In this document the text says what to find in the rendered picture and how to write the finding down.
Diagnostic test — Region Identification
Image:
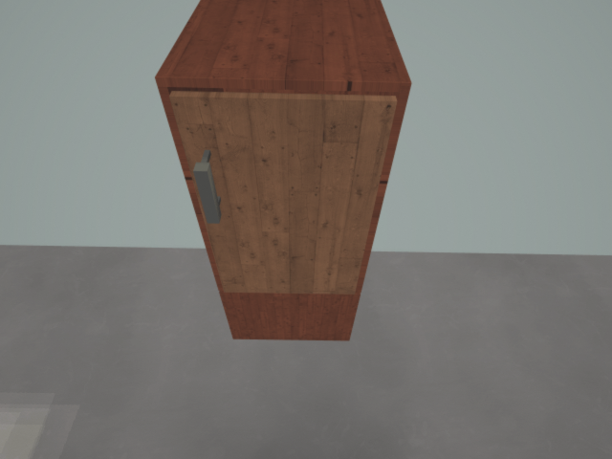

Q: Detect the cupboard door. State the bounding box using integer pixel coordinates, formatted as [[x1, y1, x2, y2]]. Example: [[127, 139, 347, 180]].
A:
[[169, 91, 397, 295]]

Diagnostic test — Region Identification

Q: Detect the handle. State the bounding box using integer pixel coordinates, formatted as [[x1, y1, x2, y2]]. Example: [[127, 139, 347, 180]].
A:
[[193, 150, 222, 224]]

